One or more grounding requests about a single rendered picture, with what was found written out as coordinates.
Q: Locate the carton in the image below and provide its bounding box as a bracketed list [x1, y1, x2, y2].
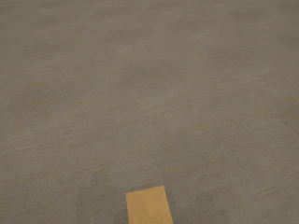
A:
[125, 186, 174, 224]

